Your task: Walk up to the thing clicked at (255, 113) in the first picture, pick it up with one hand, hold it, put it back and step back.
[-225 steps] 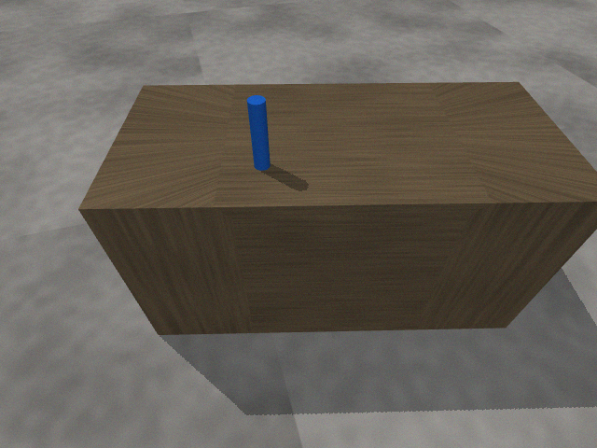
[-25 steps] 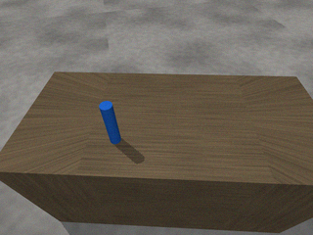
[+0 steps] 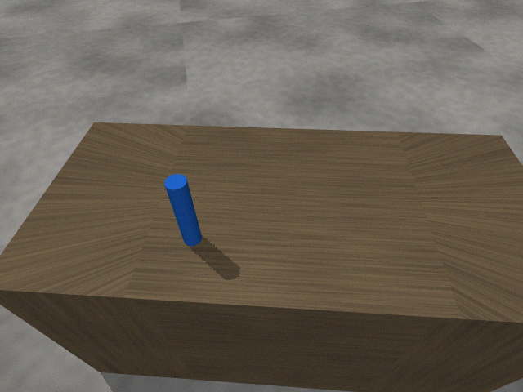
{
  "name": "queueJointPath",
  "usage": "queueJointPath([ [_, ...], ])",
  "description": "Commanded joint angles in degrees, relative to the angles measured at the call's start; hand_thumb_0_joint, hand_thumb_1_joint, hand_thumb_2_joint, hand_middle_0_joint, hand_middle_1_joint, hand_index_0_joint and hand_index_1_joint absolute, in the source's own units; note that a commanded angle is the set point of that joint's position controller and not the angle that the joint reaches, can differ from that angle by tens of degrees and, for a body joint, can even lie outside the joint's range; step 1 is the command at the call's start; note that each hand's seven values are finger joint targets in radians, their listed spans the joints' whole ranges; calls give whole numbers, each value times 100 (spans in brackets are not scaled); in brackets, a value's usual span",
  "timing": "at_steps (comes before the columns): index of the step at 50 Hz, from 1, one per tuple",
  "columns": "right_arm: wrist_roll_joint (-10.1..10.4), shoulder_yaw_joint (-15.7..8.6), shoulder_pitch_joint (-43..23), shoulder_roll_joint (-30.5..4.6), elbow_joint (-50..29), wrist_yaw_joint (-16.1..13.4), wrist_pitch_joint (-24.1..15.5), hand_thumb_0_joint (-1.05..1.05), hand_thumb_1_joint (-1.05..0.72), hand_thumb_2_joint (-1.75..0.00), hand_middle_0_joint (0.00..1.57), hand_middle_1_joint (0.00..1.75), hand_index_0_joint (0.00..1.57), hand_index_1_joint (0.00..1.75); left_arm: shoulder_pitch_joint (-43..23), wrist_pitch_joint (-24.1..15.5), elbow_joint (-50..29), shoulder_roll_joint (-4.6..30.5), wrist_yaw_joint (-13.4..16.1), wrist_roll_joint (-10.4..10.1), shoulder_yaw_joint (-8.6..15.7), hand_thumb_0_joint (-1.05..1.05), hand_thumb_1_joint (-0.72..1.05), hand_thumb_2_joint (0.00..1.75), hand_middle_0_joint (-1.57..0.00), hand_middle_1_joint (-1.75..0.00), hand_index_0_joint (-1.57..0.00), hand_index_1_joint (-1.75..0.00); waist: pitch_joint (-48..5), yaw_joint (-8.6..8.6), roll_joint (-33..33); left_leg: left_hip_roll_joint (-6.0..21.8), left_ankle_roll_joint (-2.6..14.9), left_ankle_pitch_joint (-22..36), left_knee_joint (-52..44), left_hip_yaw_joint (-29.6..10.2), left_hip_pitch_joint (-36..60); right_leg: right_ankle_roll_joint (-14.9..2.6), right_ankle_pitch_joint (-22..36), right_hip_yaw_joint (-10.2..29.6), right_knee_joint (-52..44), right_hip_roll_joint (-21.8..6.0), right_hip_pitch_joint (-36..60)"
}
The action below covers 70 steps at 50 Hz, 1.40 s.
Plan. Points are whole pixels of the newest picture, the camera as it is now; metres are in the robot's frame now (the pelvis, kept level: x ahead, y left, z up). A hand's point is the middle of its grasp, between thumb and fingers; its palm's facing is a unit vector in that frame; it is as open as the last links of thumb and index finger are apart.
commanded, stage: stand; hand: left
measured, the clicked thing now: (185, 213) +0.47 +0.19 -0.04
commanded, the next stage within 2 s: rise first in 1.68 s
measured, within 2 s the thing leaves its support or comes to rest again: neither
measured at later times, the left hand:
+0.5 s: hand out of the picture +0.08 +0.24 -0.15, palm faces -0.02 -0.94 -0.35, open 7.4 cm
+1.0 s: hand out of the picture +0.07 +0.24 -0.15, palm faces -0.02 -0.94 -0.35, open 7.4 cm
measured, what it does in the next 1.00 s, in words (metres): stands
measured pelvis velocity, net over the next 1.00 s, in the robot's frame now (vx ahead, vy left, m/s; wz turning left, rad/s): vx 0.00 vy -0.01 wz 0.00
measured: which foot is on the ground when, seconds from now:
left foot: down 0.00-1.00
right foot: down 0.00-1.00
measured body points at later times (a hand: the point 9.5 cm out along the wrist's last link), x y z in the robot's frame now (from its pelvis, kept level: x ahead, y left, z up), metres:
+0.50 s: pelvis +0.00 -0.01 +0.00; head +0.00 -0.02 +0.45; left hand +0.08 +0.29 -0.13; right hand +0.06 -0.31 -0.14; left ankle -0.05 +0.13 -0.75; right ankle +0.04 -0.12 -0.75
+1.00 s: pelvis +0.00 -0.01 +0.00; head +0.01 -0.02 +0.45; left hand +0.08 +0.29 -0.13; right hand +0.06 -0.31 -0.14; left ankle -0.05 +0.13 -0.75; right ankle +0.04 -0.12 -0.75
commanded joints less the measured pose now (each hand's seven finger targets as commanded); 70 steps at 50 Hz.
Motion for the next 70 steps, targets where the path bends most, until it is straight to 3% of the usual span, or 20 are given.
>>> queueJointPath([
  [1, 29, -222, -136, -1174, -311, -109, -94, 0, -90, -90, 20, 30, 20, 30, -331, -134, -357, 1262, 117, -37, 222, 0, 90, 90, -20, -30, -20, -30, -522, -24, -149, 666, 168, 999, -318, -366, -420, -134, 1077, 613, -178, -681, 657],
  [13, 32, -224, -106, -1217, -308, -112, -103, 0, -90, -90, 20, 30, 20, 30, -321, -120, -347, 1310, 96, -45, 254, 0, 90, 90, -20, -30, -20, -30, -408, 20, -95, 668, 168, 707, -370, -380, -482, -150, 650, 657, -273, -649, 643],
  [28, 15, -220, -53, -1215, -340, -111, -94, 0, -90, -90, 20, 30, 20, 30, -327, -111, -361, 1292, 84, -43, 276, 0, 90, 90, -20, -30, -20, -30, -337, 44, -37, 655, 173, 527, -394, -361, -594, -162, 467, 666, -299, -621, 618],
  [32, 28, -195, 30, -1195, -331, -123, -112, 0, -90, -90, 20, 30, 20, 30, -308, -112, -355, 1289, 71, -53, 268, 0, 90, 90, -20, -30, -20, -30, -399, 22, -31, 688, 175, 631, -387, -377, -504, -185, 744, 698, -246, -657, 629],
  [44, 23, -173, 60, -1198, -342, -128, -109, 0, -90, -90, 20, 30, 20, 30, -290, -108, -342, 1281, 68, -52, 260, 0, 90, 90, -20, -30, -20, -30, -367, 19, -92, 692, 184, 589, -384, -352, -503, -183, 678, 712, -259, -641, 565],
  [55, 11, -178, 131, -1174, -348, -113, -79, 0, -90, -90, 20, 30, 20, 30, -295, -116, -361, 1314, 87, -45, 263, 0, 90, 90, -20, -30, -20, -30, -263, -4, -192, 645, 201, 364, -316, -329, -569, -143, 288, 766, -371, -613, 445],
  [65, 9, -193, 61, -1246, -377, -136, -110, 0, -90, -90, 20, 30, 20, 30, -282, -120, -385, 1264, 90, -42, 239, 0, 90, 90, -20, -30, -20, -30, -542, -2, -56, 724, 170, 961, -319, -343, -423, -180, 1103, 676, -112, -652, 658],
  [70, 15, -182, 56, -1225, -345, -133, -96, 0, -90, -90, 20, 30, 20, 30, -262, -115, -362, 1261, 92, -41, 230, 0, 90, 90, -20, -30, -20, -30, -370, 26, -53, 718, 185, 797, -344, -352, -511, -167, 956, 662, -180, -636, 613],
])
